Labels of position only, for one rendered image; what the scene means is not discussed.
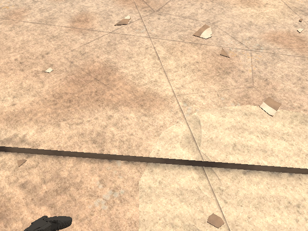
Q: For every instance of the robot left hand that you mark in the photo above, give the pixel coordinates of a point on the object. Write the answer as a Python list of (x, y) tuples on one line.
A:
[(50, 224)]

